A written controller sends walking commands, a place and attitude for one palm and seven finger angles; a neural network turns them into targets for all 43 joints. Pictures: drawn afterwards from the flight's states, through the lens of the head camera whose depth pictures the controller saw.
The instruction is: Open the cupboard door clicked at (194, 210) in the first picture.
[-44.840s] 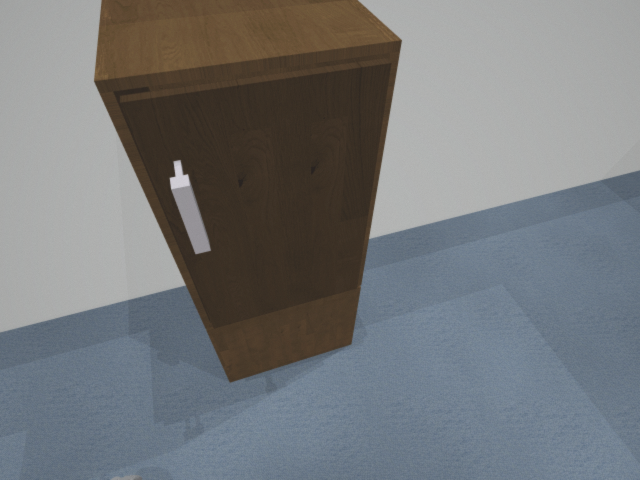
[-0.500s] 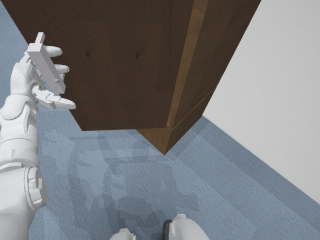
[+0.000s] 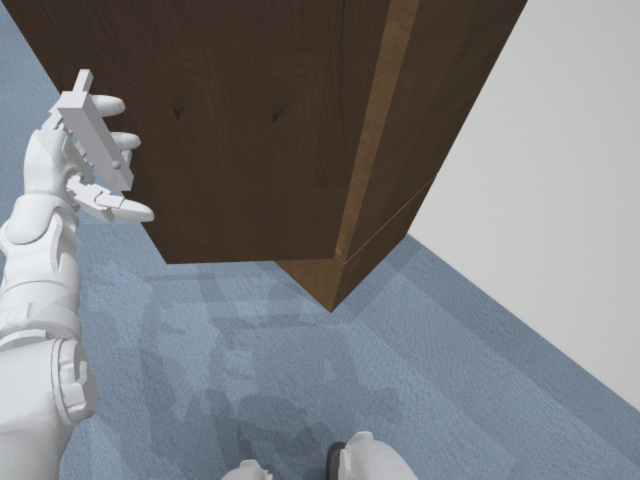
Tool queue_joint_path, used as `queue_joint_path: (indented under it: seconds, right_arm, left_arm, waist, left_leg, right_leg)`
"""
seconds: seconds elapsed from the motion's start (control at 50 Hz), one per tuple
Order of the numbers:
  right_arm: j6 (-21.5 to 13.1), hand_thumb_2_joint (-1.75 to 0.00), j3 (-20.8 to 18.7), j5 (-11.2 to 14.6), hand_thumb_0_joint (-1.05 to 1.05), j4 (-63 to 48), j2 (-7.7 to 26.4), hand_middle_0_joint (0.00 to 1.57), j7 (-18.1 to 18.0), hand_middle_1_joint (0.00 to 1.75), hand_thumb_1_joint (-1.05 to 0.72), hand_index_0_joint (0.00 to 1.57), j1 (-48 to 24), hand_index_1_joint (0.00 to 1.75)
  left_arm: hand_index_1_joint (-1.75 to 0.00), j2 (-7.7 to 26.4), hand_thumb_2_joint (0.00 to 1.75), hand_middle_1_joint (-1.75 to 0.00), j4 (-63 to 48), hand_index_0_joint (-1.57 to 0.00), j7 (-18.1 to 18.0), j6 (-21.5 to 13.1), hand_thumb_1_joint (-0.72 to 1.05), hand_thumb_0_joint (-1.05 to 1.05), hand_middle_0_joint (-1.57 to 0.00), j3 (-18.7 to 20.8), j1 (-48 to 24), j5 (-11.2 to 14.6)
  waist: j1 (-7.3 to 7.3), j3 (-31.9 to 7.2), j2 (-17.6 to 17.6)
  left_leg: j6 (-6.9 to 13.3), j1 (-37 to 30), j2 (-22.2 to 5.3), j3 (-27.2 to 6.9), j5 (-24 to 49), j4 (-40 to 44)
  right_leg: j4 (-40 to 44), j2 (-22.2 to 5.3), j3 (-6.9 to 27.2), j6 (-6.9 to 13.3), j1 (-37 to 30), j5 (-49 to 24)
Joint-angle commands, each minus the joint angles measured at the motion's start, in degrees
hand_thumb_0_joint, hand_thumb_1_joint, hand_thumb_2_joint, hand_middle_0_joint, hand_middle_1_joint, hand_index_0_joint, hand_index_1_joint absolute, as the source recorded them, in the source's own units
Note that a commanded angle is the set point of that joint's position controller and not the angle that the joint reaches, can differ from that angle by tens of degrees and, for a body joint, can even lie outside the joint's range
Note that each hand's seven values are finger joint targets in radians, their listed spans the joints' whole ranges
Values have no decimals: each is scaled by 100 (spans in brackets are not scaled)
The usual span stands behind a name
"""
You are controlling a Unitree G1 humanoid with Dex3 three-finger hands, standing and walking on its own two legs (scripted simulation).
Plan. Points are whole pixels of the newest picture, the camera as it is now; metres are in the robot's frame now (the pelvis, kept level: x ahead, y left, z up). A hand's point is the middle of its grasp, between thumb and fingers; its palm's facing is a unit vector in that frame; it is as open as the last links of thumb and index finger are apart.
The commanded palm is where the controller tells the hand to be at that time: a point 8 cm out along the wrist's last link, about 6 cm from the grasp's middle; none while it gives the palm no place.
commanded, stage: close the thumb around the handle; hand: left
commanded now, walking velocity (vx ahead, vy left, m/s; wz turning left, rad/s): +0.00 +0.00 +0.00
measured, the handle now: (104, 133) +0.52 +0.25 +0.08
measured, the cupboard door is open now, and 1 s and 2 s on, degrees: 47 48 95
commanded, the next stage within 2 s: pull the door open along its arc in 0.72 s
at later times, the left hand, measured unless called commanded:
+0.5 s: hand (105, 170) +0.46 +0.24 +0.08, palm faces -0.01 -1.00 +0.00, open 7.9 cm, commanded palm +0.44 +0.28 +0.08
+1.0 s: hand (112, 173) +0.46 +0.23 +0.08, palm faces +0.00 -1.00 +0.00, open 6.3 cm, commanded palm +0.42 +0.28 +0.08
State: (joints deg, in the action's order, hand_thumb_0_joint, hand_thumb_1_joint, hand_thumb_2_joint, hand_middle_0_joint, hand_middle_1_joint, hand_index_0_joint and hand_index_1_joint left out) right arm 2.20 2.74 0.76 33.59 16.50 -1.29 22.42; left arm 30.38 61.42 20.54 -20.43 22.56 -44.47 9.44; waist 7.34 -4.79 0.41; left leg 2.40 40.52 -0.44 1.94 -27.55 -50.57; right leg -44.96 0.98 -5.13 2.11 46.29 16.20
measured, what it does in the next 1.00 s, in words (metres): stands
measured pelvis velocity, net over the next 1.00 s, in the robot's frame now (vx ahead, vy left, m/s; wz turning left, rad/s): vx -0.01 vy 0.01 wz -0.01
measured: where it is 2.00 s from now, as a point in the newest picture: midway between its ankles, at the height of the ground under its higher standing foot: outside the picture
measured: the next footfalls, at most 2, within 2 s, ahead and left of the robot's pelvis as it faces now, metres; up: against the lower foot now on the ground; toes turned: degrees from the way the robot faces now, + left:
none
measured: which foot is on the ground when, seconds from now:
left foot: down 0.00-1.00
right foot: down 0.00-1.00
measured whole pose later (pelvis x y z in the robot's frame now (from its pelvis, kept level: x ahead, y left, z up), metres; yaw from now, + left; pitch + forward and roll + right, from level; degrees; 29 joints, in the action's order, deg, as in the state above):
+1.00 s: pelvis -0.01 +0.01 +0.00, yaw -1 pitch +17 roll -2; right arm 2.3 3.2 0.7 33.3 15.9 -0.9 23.0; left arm 29.3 59.7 20.1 -20.4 23.1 -42.5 9.9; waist 7.6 -5.2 0.4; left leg 3.1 40.9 -0.2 2.7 -27.5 -51.3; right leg -45.2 0.8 -4.3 1.4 46.6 15.6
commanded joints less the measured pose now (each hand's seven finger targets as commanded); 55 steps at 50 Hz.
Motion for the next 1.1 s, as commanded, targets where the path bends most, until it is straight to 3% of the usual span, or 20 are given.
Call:
queue_joint_path:
  seconds: [0.0,0.04,0.14,0.2,0.22,0.24,0.32,0.36,0.42,0.46,0.5,0.54,0.64,0.66,0.68,0.74,0.76,0.82,1.0,1.08]
  right_arm:
    - [-95,-90,-382,-17,0,-368,942,20,-73,30,-90,20,774,30]
    - [-101,-90,-365,-14,0,-367,938,20,-85,30,-90,20,743,30]
    - [-87,-90,-363,-29,0,-390,944,20,-105,30,-90,20,763,30]
    - [-83,-90,-360,-27,0,-366,920,20,-80,30,-90,20,739,30]
    - [-72,-90,-374,-24,0,-364,939,20,-84,30,-90,20,746,30]
    - [-70,-90,-363,-25,0,-402,932,20,-93,30,-90,20,745,30]
    - [-67,-90,-381,-20,0,-396,929,20,-70,30,-90,20,726,30]
    - [-52,-90,-381,-27,0,-368,946,20,-74,30,-90,20,740,30]
    - [-55,-90,-369,-11,0,-366,935,20,-79,30,-90,20,689,30]
    - [-76,-90,-388,-35,0,-363,940,20,-82,30,-90,20,711,30]
    - [-88,-90,-376,-47,0,-306,936,20,-79,30,-90,20,742,30]
    - [-90,-90,-361,-45,0,-321,959,20,-94,30,-90,20,745,30]
    - [-97,-90,-347,-43,0,-362,958,20,-105,30,-90,20,724,30]
    - [-92,-90,-346,-42,0,-343,968,20,-104,30,-90,20,744,30]
    - [-95,-90,-334,-36,0,-346,947,20,-99,30,-90,20,702,30]
    - [-100,-90,-336,-41,0,-388,979,20,-115,30,-90,20,725,30]
    - [-108,-90,-340,-35,0,-374,953,20,-108,30,-90,20,718,30]
    - [-117,-90,-341,-44,0,-378,950,20,-97,30,-90,20,732,30]
    - [-118,-90,-389,15,0,-654,911,20,-28,30,-90,20,552,30]
    - [-160,-90,-414,58,0,-846,841,20,16,30,-90,20,357,30]
  left_arm:
    - [-120,1400,30,-120,-1184,-30,12,-417,-50,0,-30,196,-2172,94]
    - [-121,1336,35,-121,-1166,-31,8,-423,-39,0,-31,97,-2411,89]
    - [-124,1661,47,-124,-1204,-33,39,-424,-11,0,-33,361,-2339,74]
    - [-126,1459,54,-126,-1201,-34,113,-425,6,0,-34,231,-2357,116]
    - [-127,1608,56,-127,-1212,-34,123,-435,12,0,-34,345,-2269,115]
    - [-127,1484,59,-127,-1177,-35,147,-431,17,0,-35,240,-2280,140]
    - [-130,1372,68,-130,-1263,-36,179,-403,40,0,-36,226,-2061,192]
    - [-131,1502,73,-131,-1221,-37,170,-383,51,0,-37,331,-2106,205]
    - [-133,1264,80,-133,-1187,-38,146,-341,68,0,-38,69,-2318,153]
    - [-134,1390,85,-134,-1390,-39,81,-406,79,0,-39,172,-2486,125]
    - [-135,1409,90,-135,-1242,-40,34,-431,90,0,-40,200,-2441,112]
    - [-135,1455,90,-135,-1115,-40,27,-452,90,0,-40,207,-2420,99]
    - [-135,1570,90,-135,-1108,-40,62,-476,90,0,-40,287,-2470,84]
    - [-135,1698,90,-135,-1055,-40,49,-464,90,0,-40,409,-2409,86]
    - [-135,1488,90,-135,-964,-40,61,-427,90,0,-40,229,-2442,88]
    - [-135,1699,90,-135,-1053,-40,7,-459,90,0,-40,398,-2574,86]
    - [-135,1654,90,-135,-1044,-40,7,-457,90,0,-40,347,-2535,56]
    - [-135,1502,90,-135,-1145,-40,-23,-470,90,0,-40,208,-2559,25]
    - [-135,1352,90,-135,-1869,-40,59,-400,90,0,-40,328,-1006,233]
    - [-135,1010,90,-135,-2462,-40,90,-289,90,0,-40,273,37,450]
  waist:
    - [-61,-2504,522]
    - [17,-2293,510]
    - [-68,-2606,552]
    - [-31,-2554,724]
    - [-79,-2559,621]
    - [-27,-2544,551]
    - [-104,-2629,669]
    - [-96,-2598,640]
    - [2,-2231,565]
    - [-49,-2520,878]
    - [-32,-2499,708]
    - [15,-2366,463]
    - [-52,-2505,800]
    - [-96,-2530,671]
    - [-15,-2365,667]
    - [-36,-2380,579]
    - [-51,-2445,760]
    - [-16,-2424,630]
    - [-400,-2701,616]
    - [-553,-2590,399]
  left_leg:
    - [-173,-638,-39,-385,2598,695]
    - [-141,-517,-15,-383,2403,713]
    - [-139,-519,-6,-364,2691,661]
    - [-200,-683,-41,-367,2876,629]
    - [-193,-627,-43,-374,2826,630]
    - [-174,-641,-35,-381,2888,618]
    - [-254,-824,-66,-420,3118,637]
    - [-270,-799,-73,-441,3139,619]
    - [-247,-664,-57,-454,2709,694]
    - [-297,-908,-50,-480,2846,660]
    - [-298,-865,-52,-493,2801,646]
    - [-258,-680,-49,-511,2644,658]
    - [-299,-735,-32,-494,2717,658]
    - [-316,-719,-51,-523,2739,651]
    - [-297,-633,-44,-490,2567,655]
    - [-267,-531,-30,-510,2426,679]
    - [-284,-597,-29,-483,2451,680]
    - [-288,-630,-46,-512,2431,684]
    - [-270,-678,-60,-374,2901,804]
    - [-208,-516,-54,-259,2944,935]
  right_leg:
    - [135,62,425,-26,-2224,-1817]
    - [154,56,436,-17,-2192,-1739]
    - [80,39,476,-7,-2438,-2070]
    - [83,51,449,-24,-2253,-2075]
    - [87,55,454,-23,-2298,-2047]
    - [75,67,443,-18,-2277,-2084]
    - [81,75,396,-12,-2200,-2042]
    - [68,79,385,-12,-2152,-2028]
    - [132,69,351,-32,-1965,-1702]
    - [101,70,358,-13,-1910,-1651]
    - [97,77,345,-10,-1924,-1643]
    - [94,79,338,-5,-1946,-1588]
    - [51,66,359,16,-1944,-1587]
    - [45,71,348,3,-1955,-1576]
    - [73,72,349,-16,-1866,-1491]
    - [59,70,356,5,-1977,-1449]
    - [77,63,370,-11,-1941,-1447]
    - [78,71,344,-19,-1879,-1386]
    - [115,71,406,20,-2483,-1848]
    - [180,40,439,19,-2900,-2122]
